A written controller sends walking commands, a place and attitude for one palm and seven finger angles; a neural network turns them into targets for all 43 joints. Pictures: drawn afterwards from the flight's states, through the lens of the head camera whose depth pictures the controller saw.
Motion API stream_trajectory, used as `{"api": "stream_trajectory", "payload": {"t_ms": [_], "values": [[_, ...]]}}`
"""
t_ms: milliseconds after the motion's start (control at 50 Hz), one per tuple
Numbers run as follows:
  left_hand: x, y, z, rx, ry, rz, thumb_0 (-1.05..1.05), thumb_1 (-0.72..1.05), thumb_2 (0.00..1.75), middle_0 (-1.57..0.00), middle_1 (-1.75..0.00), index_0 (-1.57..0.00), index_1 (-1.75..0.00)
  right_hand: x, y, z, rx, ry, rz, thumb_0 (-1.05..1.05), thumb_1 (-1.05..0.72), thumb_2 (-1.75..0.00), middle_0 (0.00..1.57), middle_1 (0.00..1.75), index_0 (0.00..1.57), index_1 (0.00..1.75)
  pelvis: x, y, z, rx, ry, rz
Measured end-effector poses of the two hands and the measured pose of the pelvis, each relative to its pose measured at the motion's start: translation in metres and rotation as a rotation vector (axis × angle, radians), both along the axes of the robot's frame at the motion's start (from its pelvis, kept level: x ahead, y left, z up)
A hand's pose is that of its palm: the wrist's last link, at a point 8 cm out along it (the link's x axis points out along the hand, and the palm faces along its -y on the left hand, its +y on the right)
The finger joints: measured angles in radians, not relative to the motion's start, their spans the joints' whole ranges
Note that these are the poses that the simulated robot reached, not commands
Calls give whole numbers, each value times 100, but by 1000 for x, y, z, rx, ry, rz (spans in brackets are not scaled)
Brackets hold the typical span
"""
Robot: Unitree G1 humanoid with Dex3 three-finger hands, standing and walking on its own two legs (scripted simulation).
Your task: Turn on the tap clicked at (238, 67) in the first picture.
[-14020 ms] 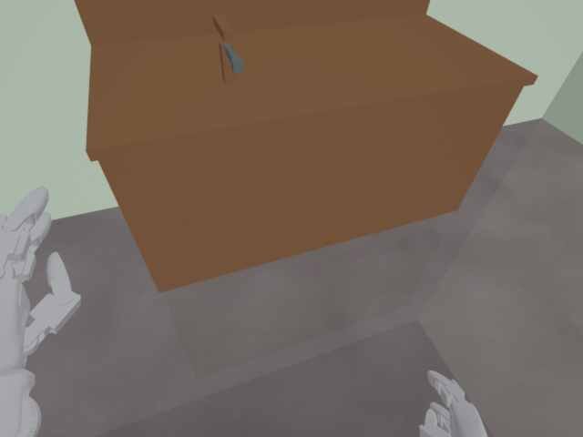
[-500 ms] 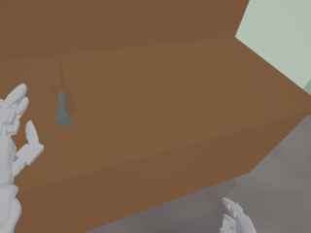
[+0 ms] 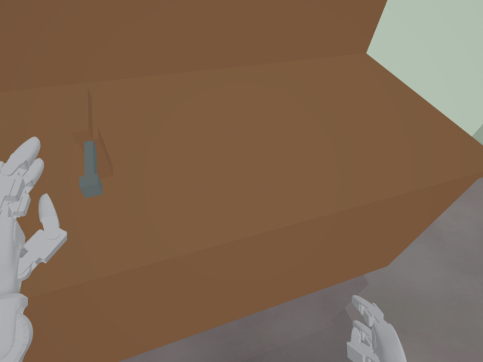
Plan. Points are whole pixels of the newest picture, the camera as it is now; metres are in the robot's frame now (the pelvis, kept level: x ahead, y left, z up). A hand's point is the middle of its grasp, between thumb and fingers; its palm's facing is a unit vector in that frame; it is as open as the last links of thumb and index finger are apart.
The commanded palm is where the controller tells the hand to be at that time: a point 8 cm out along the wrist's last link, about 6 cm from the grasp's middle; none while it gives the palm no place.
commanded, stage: come to a stop and stand still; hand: left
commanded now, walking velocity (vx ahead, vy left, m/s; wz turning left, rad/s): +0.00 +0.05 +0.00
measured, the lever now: (91, 185) +0.35 +0.30 +0.08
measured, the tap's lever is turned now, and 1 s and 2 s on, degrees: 0 0 0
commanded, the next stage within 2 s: look again from close up in 0.88 s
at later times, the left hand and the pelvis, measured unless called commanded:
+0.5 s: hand (77, 239) +0.22 +0.24 +0.14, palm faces +0.29 -0.88 -0.37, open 7.4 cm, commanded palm +0.17 +0.29 +0.17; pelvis +0.00 +0.01 +0.00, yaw +0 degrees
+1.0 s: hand (61, 232) +0.22 +0.25 +0.15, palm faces +0.39 -0.86 -0.33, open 7.4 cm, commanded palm +0.16 +0.28 +0.17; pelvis +0.00 +0.00 +0.00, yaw +0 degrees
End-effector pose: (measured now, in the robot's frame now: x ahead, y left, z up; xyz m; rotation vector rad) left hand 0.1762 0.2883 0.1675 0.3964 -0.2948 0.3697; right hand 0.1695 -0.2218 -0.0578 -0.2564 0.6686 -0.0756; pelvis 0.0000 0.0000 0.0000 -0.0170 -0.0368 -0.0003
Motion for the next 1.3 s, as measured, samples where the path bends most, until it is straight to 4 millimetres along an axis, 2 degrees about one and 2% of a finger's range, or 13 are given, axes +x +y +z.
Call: {"api": "stream_trajectory", "payload": {"t_ms": [200,260,320,360,440,480,560,640,740,840,960,1140,1300], "values": [[5,1,-2,1,19,-7,2,89,90,-21,-30,-21,-31,1,3,-2,3,15,-7,1,-90,-90,20,30,20,30,3,1,0,-3,5,2],[17,25,23,170,-71,18,2,89,90,-22,-30,-21,-31,-3,7,-6,-19,38,49,1,-91,-90,20,30,20,30,-2,-2,-2,-1,15,17],[24,40,32,130,-124,64,2,89,90,-21,-30,-21,-31,-7,10,-10,20,31,46,1,-91,-90,20,30,20,30,-4,1,-2,3,16,0],[23,30,28,93,-105,39,2,89,90,-21,-30,-21,-30,-10,11,-12,50,11,29,1,-91,-90,20,30,20,30,-3,6,-3,3,15,-9],[15,-5,5,46,2,-82,1,90,90,-20,-30,-20,-30,-16,12,-19,84,5,-14,1,-90,-90,20,30,20,30,2,13,-5,8,11,-13],[10,-10,-7,35,52,-107,1,90,90,-20,-30,-21,-30,-19,13,-20,81,21,-27,1,-91,-90,20,30,20,30,4,12,-5,11,8,-8],[3,7,-14,43,70,-46,1,89,90,-21,-30,-21,-31,-20,11,-18,46,51,-19,1,-91,-90,20,30,20,30,4,5,-5,11,2,7],[1,21,-2,25,-23,35,2,89,90,-21,-30,-21,-31,-12,8,-13,11,40,20,1,-91,-90,20,30,20,30,3,2,-5,5,-5,14],[2,7,14,-1,-132,6,2,89,90,-21,-30,-21,-31,4,7,-3,2,-19,45,1,-91,-90,20,30,20,30,3,4,-4,1,-10,8],[9,-3,7,5,-78,-44,1,89,90,-21,-30,-21,-30,12,8,5,17,-63,26,1,-91,-90,20,30,20,30,4,4,-3,2,-5,0],[8,6,-7,10,9,-18,1,89,90,-21,-30,-21,-31,6,8,4,14,-37,15,1,-91,-90,20,30,20,30,3,2,-2,1,-2,2],[-1,1,9,24,-55,-17,2,89,90,-21,-30,-21,-31,-6,6,-6,2,27,23,1,-90,-90,20,30,20,30,2,3,-2,-2,-8,8],[2,4,-1,14,0,-6,1,89,90,-21,-30,-21,-31,-9,6,-7,17,22,-1,1,-90,-90,20,30,20,30,0,3,-1,1,-8,2]]}}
